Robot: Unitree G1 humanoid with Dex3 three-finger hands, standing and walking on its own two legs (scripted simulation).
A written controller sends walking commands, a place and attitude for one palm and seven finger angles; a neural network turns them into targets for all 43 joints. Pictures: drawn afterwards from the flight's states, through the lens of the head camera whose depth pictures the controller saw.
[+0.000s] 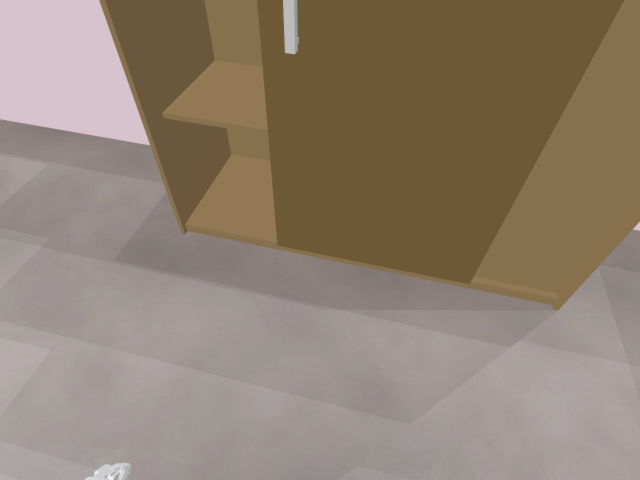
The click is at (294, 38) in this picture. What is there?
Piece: wardrobe's sliding door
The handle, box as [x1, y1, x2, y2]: [283, 0, 298, 53]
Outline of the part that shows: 283,0 285,52 295,53 297,50 298,42 296,0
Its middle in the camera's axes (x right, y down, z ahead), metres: -0.06 -0.54 +0.86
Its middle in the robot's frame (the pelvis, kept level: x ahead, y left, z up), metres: +1.03 +0.12 +0.20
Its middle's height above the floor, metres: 0.97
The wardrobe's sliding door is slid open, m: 0.42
